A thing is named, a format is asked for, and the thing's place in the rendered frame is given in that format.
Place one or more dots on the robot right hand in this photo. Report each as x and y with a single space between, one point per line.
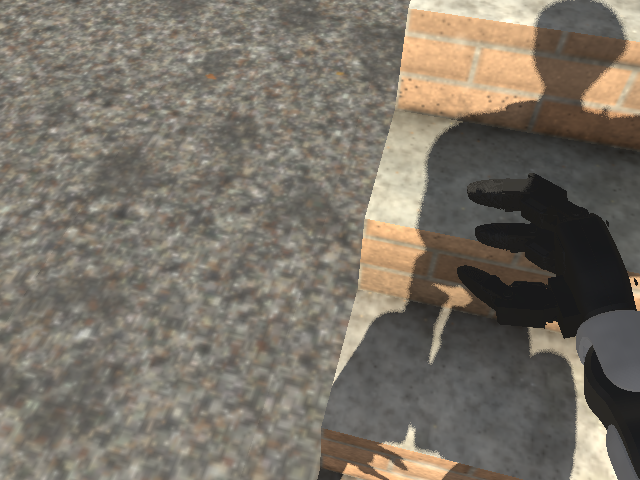
562 238

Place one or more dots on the robot right forearm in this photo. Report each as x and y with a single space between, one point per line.
608 346

